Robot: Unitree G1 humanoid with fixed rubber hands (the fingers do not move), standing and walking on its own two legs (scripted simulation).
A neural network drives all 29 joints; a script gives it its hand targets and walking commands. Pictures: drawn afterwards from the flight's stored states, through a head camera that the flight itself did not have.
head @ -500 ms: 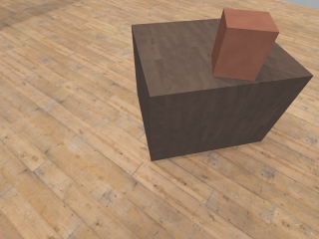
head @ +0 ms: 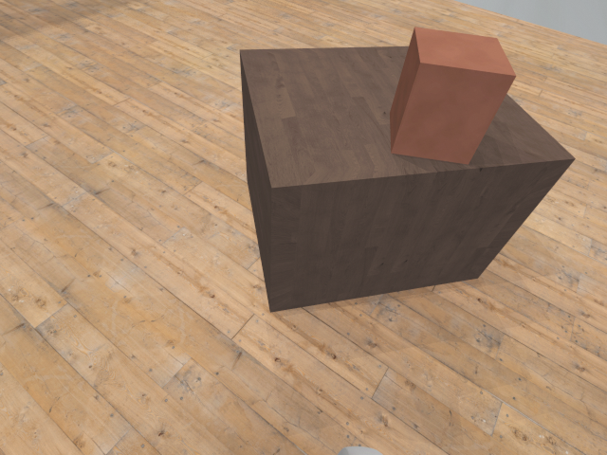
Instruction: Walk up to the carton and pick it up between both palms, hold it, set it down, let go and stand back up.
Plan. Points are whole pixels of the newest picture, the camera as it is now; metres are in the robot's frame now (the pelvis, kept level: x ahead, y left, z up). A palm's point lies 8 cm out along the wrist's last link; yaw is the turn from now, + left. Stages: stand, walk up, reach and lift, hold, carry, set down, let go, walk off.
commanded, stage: walk up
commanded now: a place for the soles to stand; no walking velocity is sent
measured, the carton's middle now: (442, 97) +0.92 -0.39 -0.01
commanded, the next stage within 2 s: none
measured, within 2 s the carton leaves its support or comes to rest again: neither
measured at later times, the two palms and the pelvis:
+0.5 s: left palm out of the picture +0.12 +0.11 -0.14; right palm (564, 405) +0.20 -0.43 -0.13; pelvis +0.11 -0.16 -0.02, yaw +4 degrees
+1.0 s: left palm (299, 343) +0.31 -0.01 -0.14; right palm out of the picture +0.30 -0.55 -0.10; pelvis +0.24 -0.28 -0.02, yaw +6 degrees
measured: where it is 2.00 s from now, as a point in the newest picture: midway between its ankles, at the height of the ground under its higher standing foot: (429, 397)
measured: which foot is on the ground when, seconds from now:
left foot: down 0.00-0.28, up 0.30-0.60, down 0.62-1.00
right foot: up 0.00-0.24, down 0.26-0.64, up 0.66-1.00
